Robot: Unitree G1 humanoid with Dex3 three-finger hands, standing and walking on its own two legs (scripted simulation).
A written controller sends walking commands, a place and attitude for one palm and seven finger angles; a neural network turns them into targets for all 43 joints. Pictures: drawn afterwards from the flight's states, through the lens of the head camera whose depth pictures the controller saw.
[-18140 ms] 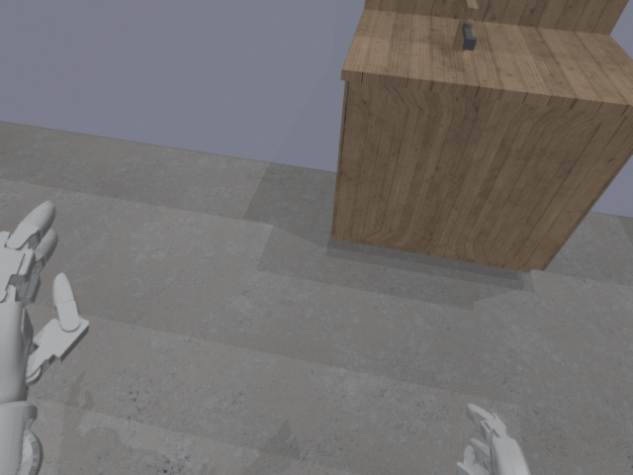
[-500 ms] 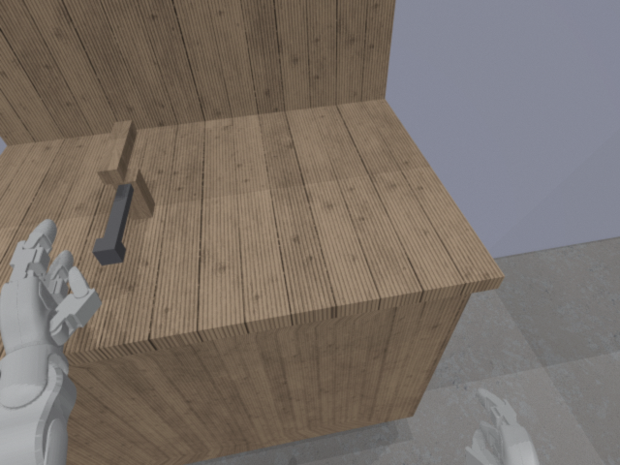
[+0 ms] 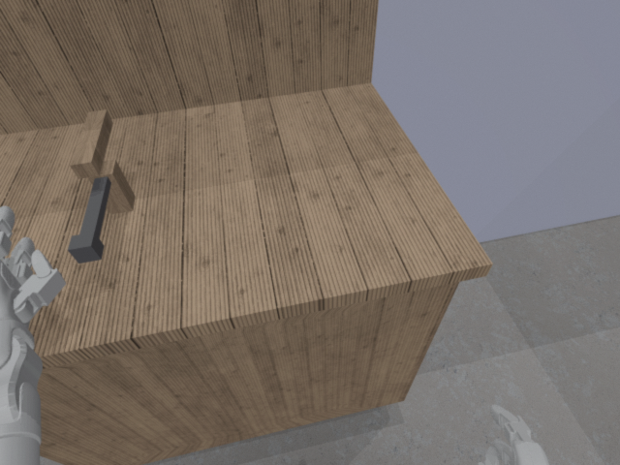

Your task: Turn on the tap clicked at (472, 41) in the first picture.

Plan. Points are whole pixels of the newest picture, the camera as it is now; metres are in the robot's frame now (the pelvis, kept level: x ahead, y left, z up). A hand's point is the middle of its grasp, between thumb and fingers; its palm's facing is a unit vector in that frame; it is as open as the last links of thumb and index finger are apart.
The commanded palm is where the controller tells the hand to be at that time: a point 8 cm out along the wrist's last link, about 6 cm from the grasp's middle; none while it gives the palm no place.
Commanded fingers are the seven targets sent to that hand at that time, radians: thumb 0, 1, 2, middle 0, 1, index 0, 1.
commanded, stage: reach beside the lever's end, fingers flat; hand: left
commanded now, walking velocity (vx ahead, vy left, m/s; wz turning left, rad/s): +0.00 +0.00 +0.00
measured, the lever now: (86, 247) +0.34 +0.32 +0.11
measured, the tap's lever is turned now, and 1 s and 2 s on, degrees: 0 0 21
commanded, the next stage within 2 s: push the lever round in 0.46 s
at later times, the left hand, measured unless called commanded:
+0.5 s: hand (64, 272) +0.31 +0.34 +0.10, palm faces +0.52 -0.85 -0.11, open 7.8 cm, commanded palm +0.26 +0.38 +0.10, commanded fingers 0.00 0.90 0.90 -0.15 -0.15 -0.15 -0.15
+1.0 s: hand (77, 272) +0.30 +0.32 +0.11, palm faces +0.52 -0.85 -0.10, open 7.8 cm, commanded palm +0.26 +0.35 +0.10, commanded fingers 0.00 0.90 0.90 -0.15 -0.15 -0.15 -0.15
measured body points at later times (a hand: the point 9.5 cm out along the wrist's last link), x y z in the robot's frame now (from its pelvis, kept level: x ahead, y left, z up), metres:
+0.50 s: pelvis +0.00 +0.02 +0.00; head +0.02 +0.00 +0.45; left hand +0.27 +0.38 +0.11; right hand +0.14 -0.24 -0.10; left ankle +0.00 +0.14 -0.72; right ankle +0.02 -0.07 -0.72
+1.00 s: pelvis +0.01 +0.02 +0.00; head +0.02 +0.00 +0.45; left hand +0.27 +0.36 +0.11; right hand +0.17 -0.23 -0.10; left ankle +0.00 +0.14 -0.72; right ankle +0.02 -0.07 -0.72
